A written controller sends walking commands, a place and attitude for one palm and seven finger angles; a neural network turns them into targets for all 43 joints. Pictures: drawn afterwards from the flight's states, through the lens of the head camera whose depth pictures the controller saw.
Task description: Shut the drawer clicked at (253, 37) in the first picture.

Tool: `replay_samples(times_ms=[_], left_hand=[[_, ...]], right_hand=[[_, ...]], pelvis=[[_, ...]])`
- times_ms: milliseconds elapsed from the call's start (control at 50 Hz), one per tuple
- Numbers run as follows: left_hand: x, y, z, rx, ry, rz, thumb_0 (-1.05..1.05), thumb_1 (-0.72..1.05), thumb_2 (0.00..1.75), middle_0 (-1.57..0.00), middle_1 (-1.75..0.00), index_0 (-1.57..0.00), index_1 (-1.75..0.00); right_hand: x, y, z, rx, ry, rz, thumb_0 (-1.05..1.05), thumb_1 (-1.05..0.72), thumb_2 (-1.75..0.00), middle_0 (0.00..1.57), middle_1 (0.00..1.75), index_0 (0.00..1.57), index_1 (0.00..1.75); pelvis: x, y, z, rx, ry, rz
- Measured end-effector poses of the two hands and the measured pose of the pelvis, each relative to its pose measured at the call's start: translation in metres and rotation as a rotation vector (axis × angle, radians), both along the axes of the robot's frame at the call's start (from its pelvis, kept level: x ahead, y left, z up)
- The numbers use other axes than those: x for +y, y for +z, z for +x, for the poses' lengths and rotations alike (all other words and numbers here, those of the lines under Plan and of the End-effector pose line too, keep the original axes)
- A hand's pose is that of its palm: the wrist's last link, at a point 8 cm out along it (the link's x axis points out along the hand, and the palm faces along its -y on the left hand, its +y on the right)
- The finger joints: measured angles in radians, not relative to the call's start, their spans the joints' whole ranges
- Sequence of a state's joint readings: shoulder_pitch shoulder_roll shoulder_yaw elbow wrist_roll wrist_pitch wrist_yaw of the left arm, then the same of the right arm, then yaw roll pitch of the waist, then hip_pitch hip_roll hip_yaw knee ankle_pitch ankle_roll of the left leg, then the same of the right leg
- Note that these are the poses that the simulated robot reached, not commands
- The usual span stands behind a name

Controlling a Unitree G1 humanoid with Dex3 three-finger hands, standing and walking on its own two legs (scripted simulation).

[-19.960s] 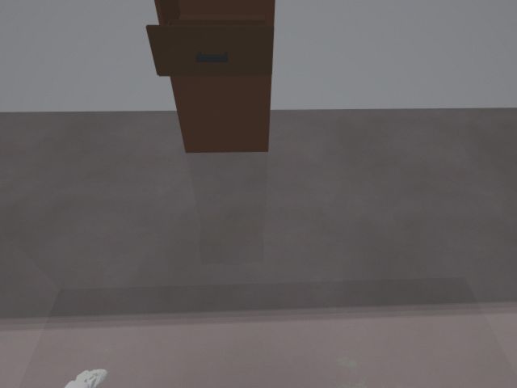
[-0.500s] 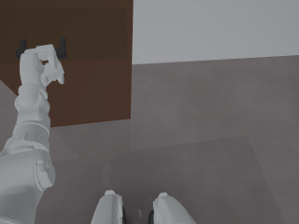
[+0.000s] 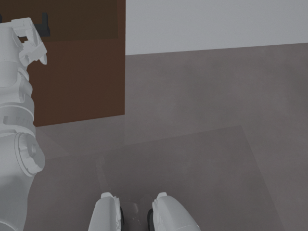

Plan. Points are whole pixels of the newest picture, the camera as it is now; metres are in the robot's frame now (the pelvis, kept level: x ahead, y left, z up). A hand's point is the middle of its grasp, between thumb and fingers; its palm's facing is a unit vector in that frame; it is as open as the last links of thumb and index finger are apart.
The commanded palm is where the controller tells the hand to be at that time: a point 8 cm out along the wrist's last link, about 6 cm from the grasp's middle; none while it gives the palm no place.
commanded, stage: push the drawer shut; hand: left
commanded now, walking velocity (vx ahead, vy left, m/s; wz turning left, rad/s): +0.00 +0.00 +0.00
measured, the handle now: (21, 24) +0.62 +0.26 +0.07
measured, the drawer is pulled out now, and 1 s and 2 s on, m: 0.02 0.00 0.00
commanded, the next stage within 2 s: pull the fist back off the drawer in 0.36 s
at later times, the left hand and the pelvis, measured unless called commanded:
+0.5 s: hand (37, 39) +0.57 +0.22 +0.07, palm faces +0.12 -0.99 -0.03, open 3.0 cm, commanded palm +0.59 +0.21 +0.07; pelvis -0.03 +0.00 -0.02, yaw +0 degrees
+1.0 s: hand (36, 42) +0.56 +0.22 +0.07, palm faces +0.13 -0.99 -0.01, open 3.1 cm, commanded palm +0.53 +0.23 +0.07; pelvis -0.02 +0.01 -0.01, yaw -2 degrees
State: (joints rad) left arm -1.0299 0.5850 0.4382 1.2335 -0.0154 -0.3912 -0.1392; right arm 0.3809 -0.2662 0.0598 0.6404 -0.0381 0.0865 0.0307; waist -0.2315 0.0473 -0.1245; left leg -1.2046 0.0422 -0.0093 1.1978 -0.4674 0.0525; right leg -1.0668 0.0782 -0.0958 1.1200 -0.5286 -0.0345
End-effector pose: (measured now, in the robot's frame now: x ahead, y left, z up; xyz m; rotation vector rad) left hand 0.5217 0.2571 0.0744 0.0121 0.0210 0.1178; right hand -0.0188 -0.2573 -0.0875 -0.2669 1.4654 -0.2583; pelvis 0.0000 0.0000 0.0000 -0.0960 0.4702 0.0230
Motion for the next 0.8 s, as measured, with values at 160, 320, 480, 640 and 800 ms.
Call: replay_samples(times_ms=[160, 320, 480, 640, 800], left_hand=[[0.002, 0.002, 0.016, 0.008, -0.001, -0.001, 0.03, 0.82, 0.89, -1.4, -1.6, -1.4, -1.6], [0.01, -0.001, 0.019, 0.022, -0.007, 0.004, -0.01, 0.71, 0.92, -1.4, -1.6, -1.4, -1.6], [0.012, -0.001, 0.019, 0.005, 0.0, 0.016, 0.0, 0.68, 0.94, -1.4, -1.6, -1.4, -1.6], [0.01, 0.001, 0.019, 0.017, -0.003, 0.017, 0.01, 0.7, 0.94, -1.4, -1.6, -1.4, -1.6], [0.008, 0.001, 0.018, 0.026, -0.005, 0.004, 0.01, 0.74, 0.92, -1.4, -1.6, -1.4, -1.6]], right_hand=[[0.005, 0.002, -0.014, 0.035, -0.014, -0.007, 0.0, -0.9, -0.9, 0.2, 0.3, 0.21, 0.3], [0.01, 0.0, -0.034, 0.087, -0.007, -0.012, 0.0, -0.9, -0.9, 0.2, 0.3, 0.21, 0.3], [0.009, -0.002, -0.053, 0.101, 0.006, -0.037, 0.0, -0.9, -0.9, 0.2, 0.3, 0.21, 0.3], [0.01, -0.002, -0.066, 0.078, 0.002, -0.053, 0.0, -0.9, -0.9, 0.2, 0.3, 0.21, 0.3], [0.018, -0.002, -0.073, 0.064, -0.013, -0.033, 0.0, -0.9, -0.9, 0.2, 0.3, 0.21, 0.3]], pelvis=[[0.003, -0.004, -0.002, 0.019, 0.002, -0.012], [0.003, -0.011, -0.01, 0.036, 0.015, -0.026], [0.002, -0.02, -0.024, 0.054, 0.028, -0.041], [0.003, -0.025, -0.036, 0.056, 0.022, -0.049], [0.005, -0.024, -0.037, 0.052, 0.01, -0.047]])
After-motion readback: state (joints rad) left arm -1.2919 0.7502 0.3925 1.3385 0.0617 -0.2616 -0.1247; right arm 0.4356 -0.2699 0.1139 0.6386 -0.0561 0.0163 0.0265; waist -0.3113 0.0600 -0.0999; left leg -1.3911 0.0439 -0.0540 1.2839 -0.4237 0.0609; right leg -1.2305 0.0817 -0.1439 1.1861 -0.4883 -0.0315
